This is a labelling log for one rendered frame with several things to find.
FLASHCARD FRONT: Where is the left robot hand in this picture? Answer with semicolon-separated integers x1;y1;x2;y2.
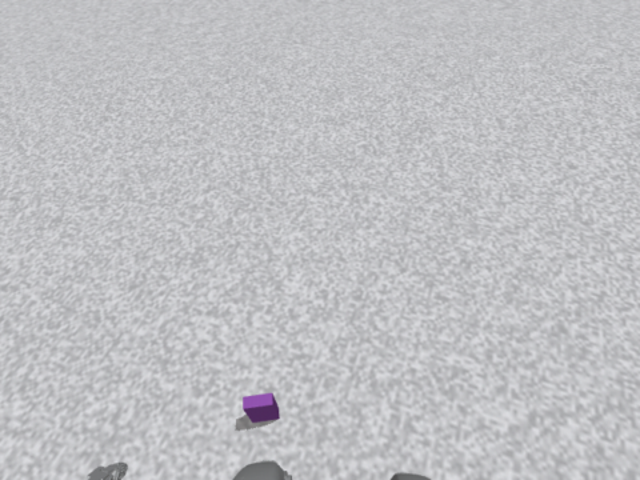
86;462;127;480

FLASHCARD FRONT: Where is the carton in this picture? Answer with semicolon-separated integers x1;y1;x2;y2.
243;393;279;423

